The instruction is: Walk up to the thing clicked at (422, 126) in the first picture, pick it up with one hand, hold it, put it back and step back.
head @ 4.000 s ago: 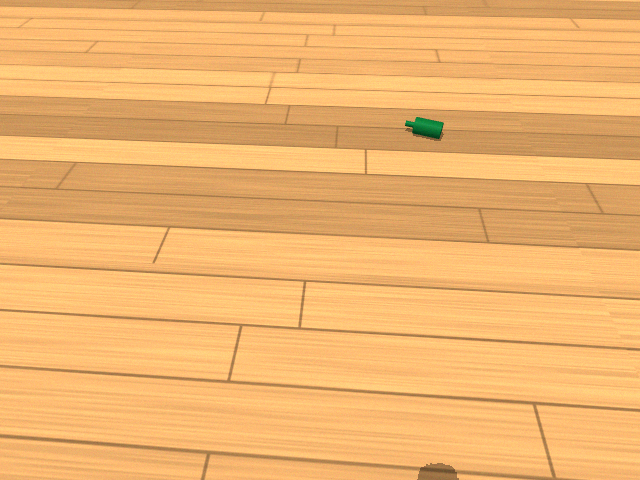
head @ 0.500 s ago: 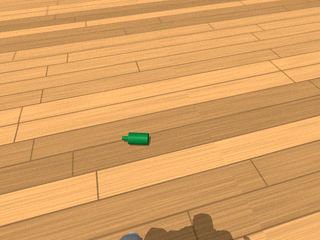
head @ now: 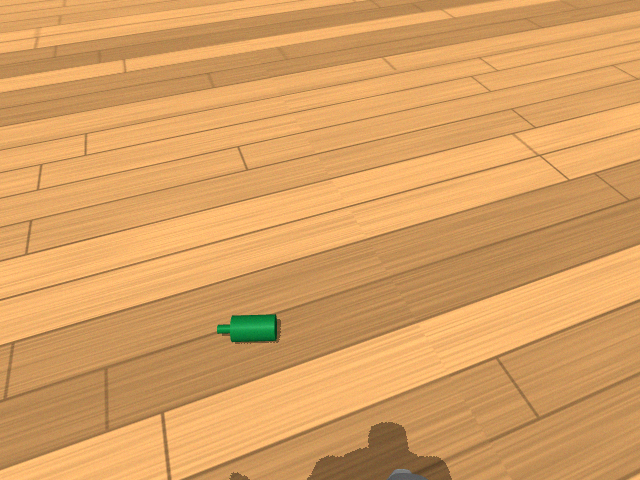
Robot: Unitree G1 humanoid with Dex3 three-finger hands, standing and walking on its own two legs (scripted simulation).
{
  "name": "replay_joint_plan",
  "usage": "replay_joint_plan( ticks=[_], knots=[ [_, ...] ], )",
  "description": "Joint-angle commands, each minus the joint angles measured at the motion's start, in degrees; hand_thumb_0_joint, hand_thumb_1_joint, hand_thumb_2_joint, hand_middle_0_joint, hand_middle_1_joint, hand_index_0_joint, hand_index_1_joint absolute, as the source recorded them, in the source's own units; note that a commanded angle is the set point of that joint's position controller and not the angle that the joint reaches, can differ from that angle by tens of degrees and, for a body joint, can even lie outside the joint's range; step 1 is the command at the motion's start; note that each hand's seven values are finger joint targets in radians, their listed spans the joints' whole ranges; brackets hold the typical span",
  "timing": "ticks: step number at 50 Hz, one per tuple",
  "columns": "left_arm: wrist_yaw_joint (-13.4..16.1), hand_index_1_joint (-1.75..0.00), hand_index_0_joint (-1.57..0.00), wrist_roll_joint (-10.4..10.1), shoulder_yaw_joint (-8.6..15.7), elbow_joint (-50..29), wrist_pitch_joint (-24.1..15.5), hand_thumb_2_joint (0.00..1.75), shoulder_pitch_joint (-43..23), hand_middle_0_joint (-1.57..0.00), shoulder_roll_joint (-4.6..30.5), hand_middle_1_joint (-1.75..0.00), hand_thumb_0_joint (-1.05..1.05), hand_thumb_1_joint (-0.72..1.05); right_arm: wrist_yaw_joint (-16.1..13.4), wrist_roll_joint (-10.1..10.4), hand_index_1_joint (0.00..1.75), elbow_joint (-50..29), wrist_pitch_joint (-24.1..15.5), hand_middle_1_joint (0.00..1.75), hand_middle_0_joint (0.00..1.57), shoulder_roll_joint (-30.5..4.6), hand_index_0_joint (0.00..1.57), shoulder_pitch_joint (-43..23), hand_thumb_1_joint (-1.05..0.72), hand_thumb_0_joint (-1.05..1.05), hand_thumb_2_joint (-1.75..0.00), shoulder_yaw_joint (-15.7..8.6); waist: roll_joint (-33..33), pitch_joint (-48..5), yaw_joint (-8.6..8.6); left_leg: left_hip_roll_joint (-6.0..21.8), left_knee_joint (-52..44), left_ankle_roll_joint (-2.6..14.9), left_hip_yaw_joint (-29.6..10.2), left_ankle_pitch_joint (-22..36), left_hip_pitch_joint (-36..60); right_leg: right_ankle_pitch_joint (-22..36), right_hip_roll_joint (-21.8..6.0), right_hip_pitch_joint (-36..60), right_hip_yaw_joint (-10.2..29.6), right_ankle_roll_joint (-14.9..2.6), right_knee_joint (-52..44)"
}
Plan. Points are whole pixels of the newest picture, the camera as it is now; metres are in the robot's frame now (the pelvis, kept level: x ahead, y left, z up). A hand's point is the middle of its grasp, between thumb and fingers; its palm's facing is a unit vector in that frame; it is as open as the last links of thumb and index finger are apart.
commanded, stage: walk up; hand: left
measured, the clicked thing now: (246, 328) +0.73 +0.25 -0.72
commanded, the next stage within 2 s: stand in 1.92 s
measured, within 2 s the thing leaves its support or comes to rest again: neither
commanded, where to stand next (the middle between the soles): +0.30 +0.00 m, yaw +0 degrees
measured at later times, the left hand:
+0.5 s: hand (117, 478) +0.19 +0.30 -0.16, palm faces +0.00 -0.93 -0.37, open 7.4 cm
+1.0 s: hand (157, 387) +0.31 +0.27 -0.15, palm faces -0.02 -0.93 -0.36, open 7.4 cm
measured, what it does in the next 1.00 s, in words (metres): walks ahead: right foot, then left foot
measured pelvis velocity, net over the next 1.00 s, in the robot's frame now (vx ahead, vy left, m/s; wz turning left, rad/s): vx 0.21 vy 0.01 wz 0.01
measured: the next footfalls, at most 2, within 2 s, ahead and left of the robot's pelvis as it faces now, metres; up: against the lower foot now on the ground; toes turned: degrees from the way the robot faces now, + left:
right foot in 0.04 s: +0.17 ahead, -0.14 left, +0.00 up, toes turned -4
left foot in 0.42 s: +0.27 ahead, +0.13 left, +0.00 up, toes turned +5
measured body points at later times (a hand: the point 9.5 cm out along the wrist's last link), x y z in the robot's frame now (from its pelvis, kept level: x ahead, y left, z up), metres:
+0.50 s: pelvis +0.16 +0.02 -0.02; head +0.17 +0.03 +0.43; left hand +0.19 +0.35 -0.14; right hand +0.25 -0.31 -0.11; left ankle +0.23 +0.13 -0.73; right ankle +0.13 -0.13 -0.71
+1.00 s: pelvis +0.21 +0.01 +0.00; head +0.23 +0.00 +0.45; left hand +0.31 +0.32 -0.12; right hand +0.31 -0.28 -0.14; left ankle +0.23 +0.13 -0.73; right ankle +0.26 -0.12 -0.73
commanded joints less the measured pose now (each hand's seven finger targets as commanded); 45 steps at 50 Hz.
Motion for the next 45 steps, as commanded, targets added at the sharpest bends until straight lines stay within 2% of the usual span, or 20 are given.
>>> replay_joint_plan(
  ticks=[1,2,3,4,6,10,16,20,21,22,23,24,26,28,34,36,38,39,43,45],
  knots=[
    [1.59,-0.3,-0.2,-0.04,3.73,-2.92,-2.79,0.9,3.51,-0.2,11.22,-0.3,0.0,0.9,-1.1,-0.09,0.3,-6.0,-0.75,0.3,0.2,-12.85,0.2,-2.72,-0.9,0.0,-0.9,-3.7,2.35,-2.74,3.87,10.29,1.64,7.61,-7.52,7.78,-12.15,-2.03,4.25,19.09,-2.45,-0.93,-5.76],
    [2.32,-0.3,-0.2,0.08,4.65,-2.1,-3.36,0.9,9.06,-0.2,13.36,-0.3,0.0,0.9,-1.12,-0.05,0.3,-6.1,-0.76,0.3,0.2,-10.19,0.2,-0.98,-0.9,0.0,-0.9,-2.72,-5.75,-6.62,6.62,6.02,16.45,5.86,-3.56,10.88,-14.94,-8.09,0.9,26.88,3.38,-2.78,-11.39],
    [3.1,-0.3,-0.2,0.25,5.85,-2.93,-4.01,0.9,12.58,-0.2,18.38,-0.3,0.0,0.9,-1.05,0.16,0.3,-7.77,-0.98,0.3,0.2,-6.26,0.2,0.67,-0.9,0.0,-0.9,-1.21,-16.85,-9.63,6.94,-0.27,31.29,2.67,-1.63,-5.54,-25.56,-10.01,-13.97,33.75,26.37,-7.73,-17.05],
    [3.13,-0.3,-0.2,-0.58,5.9,-2.92,-3.65,0.9,11.68,-0.2,20.19,-0.3,0.0,0.9,-1.73,0.17,0.3,-6.42,-0.4,0.3,0.2,-11.3,0.2,-1.11,-0.9,0.0,-0.9,-2.54,-12.61,-7.45,7.66,-1.67,36.47,1.94,-5.59,-12.08,-32.56,-9.86,-19.08,33.37,37.75,-14.77,-20.05],
    [3.59,-0.3,-0.2,-2.01,4.95,-4.53,-3.38,0.9,7.75,-0.2,17.06,-0.3,0.0,0.9,-2.08,0.7,0.3,-4.63,0.02,0.3,0.2,-12.45,0.2,-2.06,-0.9,0.0,-0.9,-2.84,-4.79,-2.39,5.9,1.85,38.79,1.55,-11.69,-7.24,-31.53,-1.42,-16.4,25.23,27.35,-14.87,-19.05],
    [3.64,-0.3,-0.2,-0.88,3.83,-7.05,-3.37,0.9,2.75,-0.2,14.26,-0.3,0.0,0.9,-0.56,0.2,0.3,-2.43,0.67,0.3,0.2,-10.99,0.2,0.62,-0.9,0.0,-0.9,-3.03,-8.52,-2.26,2.38,3.27,26.44,0.62,-8.32,-2.6,-23.82,1.57,-8.92,16.08,11.26,-11.92,-18.64],
    [2.9,-0.3,-0.2,-0.3,4.1,-8.76,-3.27,0.9,2.88,-0.2,15.44,-0.3,0.0,0.9,0.69,-0.71,0.3,-3.74,0.44,0.3,0.2,-9.89,0.2,-4.47,-0.9,0.0,-0.9,-3.68,-8.35,-1.08,3.68,3.09,11.49,-0.65,-4.85,3.78,-18.69,-15.27,-8.89,10.44,9.36,-11.82,-20.36],
    [2.59,-0.3,-0.2,-0.14,2.88,-9.44,-2.48,0.9,-0.28,-0.2,13.49,-0.3,0.0,0.9,0.19,-1.05,0.3,-1.07,-0.71,0.3,0.2,-11.16,0.2,1.53,-0.9,0.0,-0.9,-4.94,-0.69,-2.74,-1.68,-0.11,4.18,0.18,-1.63,6.0,-0.11,-21.94,-5.67,-1.47,4.05,-8.21,-9.6],
    [2.7,-0.3,-0.2,0.13,1.75,-9.5,-2.21,0.9,0.54,-0.2,11.02,-0.3,0.0,0.9,-0.52,-1.31,0.3,0.15,-0.95,0.3,0.2,-12.76,0.2,5.54,-0.9,0.0,-0.9,-5.56,5.07,-4.28,-3.51,0.54,2.45,1.38,-4.87,-1.45,6.19,-22.26,-3.11,-6.53,1.79,-6.61,-0.07],
    [3.23,-0.3,-0.2,-0.71,-0.57,-9.5,-1.7,0.9,1.91,-0.2,4.83,-0.3,0.0,0.9,-1.77,-1.72,0.3,-0.66,-1.01,0.3,0.2,-15.78,0.2,3.6,-0.9,0.0,-0.9,-5.62,18.27,-2.5,-2.22,14.47,-9.71,5.56,-27.57,-7.68,5.45,-17.23,2.98,-13.47,-3.98,-1.77,15.7],
    [4.22,-0.3,-0.2,-0.81,1.06,-7.95,-1.01,0.9,4.03,-0.2,9.36,-0.3,0.0,0.9,-1.82,-0.74,0.3,-2.67,-0.89,0.3,0.2,-19.6,0.2,2.74,-0.9,0.0,-0.9,-5.99,15.71,-1.55,-1.66,23.5,-15.72,12.6,-42.08,-11.33,-0.32,-23.37,5.83,-12.63,-0.22,-1.31,22.45],
    [4.77,-0.3,-0.2,-0.57,1.65,-6.77,-0.88,0.9,3.89,-0.2,13.1,-0.3,0.0,0.9,-1.88,-0.12,0.3,-2.97,-0.52,0.3,0.2,-18.61,0.2,0.84,-0.9,0.0,-0.9,-6.11,9.9,-0.04,-0.73,23.7,-13.28,15.67,-40.26,-3.95,-2.35,-23.04,3.38,-10.72,3.25,-1.29,26.29],
    [5.01,-0.3,-0.2,-0.95,1.57,-5.11,-0.71,0.9,4.56,-0.2,12.02,-0.3,0.0,0.9,-2.68,-0.36,0.3,-3.58,-0.43,0.3,0.2,-14.75,0.2,-2.2,-0.9,0.0,-0.9,-4.44,7.47,-1.68,0.9,17.51,-9.16,12.57,-26.41,12.7,-2.98,-19.37,1.96,-7.63,5.55,-1.12,24.68],
    [4.85,-0.3,-0.2,-1.1,1.3,-2.95,-0.45,0.9,7.34,-0.2,11.26,-0.3,0.0,0.9,-3.03,-0.14,0.3,-3.5,-0.36,0.3,0.2,-14.28,0.2,-5.12,-0.9,0.0,-0.9,-3.95,11.55,-3.13,2.54,14.73,-6.52,11.31,-18.01,19.0,-5.22,-15.74,0.97,-3.13,2.77,-0.78,19.24],
    [5.39,-0.3,-0.2,-1.04,1.07,-0.76,0.29,0.9,4.56,-0.2,8.13,-0.3,0.0,0.9,-3.44,0.17,0.3,-3.39,0.86,0.3,0.2,-12.68,0.2,-9.12,-0.9,0.0,-0.9,-2.35,10.41,-7.06,2.72,13.61,2.13,10.03,-12.24,30.56,-9.84,-7.0,3.5,10.0,-0.85,-0.23,3.34],
    [5.65,-0.3,-0.2,-0.53,1.47,0.18,-0.17,0.9,3.43,-0.2,9.46,-0.3,0.0,0.9,-3.34,0.93,0.3,-3.06,1.68,0.3,0.2,-10.5,0.2,-10.97,-0.9,0.0,-0.9,-1.28,6.72,-7.49,3.76,10.96,5.69,6.19,-11.33,20.27,-14.71,0.94,3.62,16.7,0.65,-1.25,-4.99],
    [5.79,-0.3,-0.2,-0.04,1.74,-1.23,-1.25,0.9,-2.03,-0.2,13.68,-0.3,0.0,0.9,-3.24,1.54,0.3,-1.91,2.33,0.3,0.2,-6.29,0.2,-8.8,-0.9,0.0,-0.9,0.01,-4.42,-6.19,0.89,3.83,11.61,0.63,-7.26,4.6,-17.15,3.55,-9.11,13.58,19.0,-5.77,-12.89],
    [5.55,-0.3,-0.2,-0.7,1.45,-0.83,-0.84,0.9,-5.34,-0.2,15.22,-0.3,0.0,0.9,-3.7,1.5,0.3,0.02,3.0,0.3,0.2,-8.24,0.2,-9.68,-0.9,0.0,-0.9,-0.72,-6.36,-4.66,0.64,0.78,12.69,0.73,-6.09,-7.45,-9.89,2.26,-12.48,4.22,20.18,-10.45,-14.09],
    [5.39,-0.3,-0.2,-0.99,-0.61,0.89,-0.37,0.9,-8.48,-0.2,10.2,-0.3,0.0,0.9,-3.22,0.92,0.3,4.62,2.28,0.3,0.2,-10.58,0.2,-11.24,-0.9,0.0,-0.9,-0.85,-3.29,-6.36,0.39,6.56,0.55,2.47,-11.74,6.34,-5.55,1.4,-3.0,6.33,8.09,-2.4,-8.57],
    [5.21,-0.3,-0.2,-1.07,-0.72,2.68,-0.25,0.9,-8.33,-0.2,9.63,-0.3,0.0,0.9,-2.92,1.05,0.3,5.92,1.99,0.3,0.2,-10.35,0.2,-14.11,-0.9,0.0,-0.9,-0.1,-2.58,-7.26,1.87,7.17,-1.09,2.78,-12.15,7.56,-8.14,1.38,-1.32,12.51,6.15,-1.58,-8.63]
  ],
)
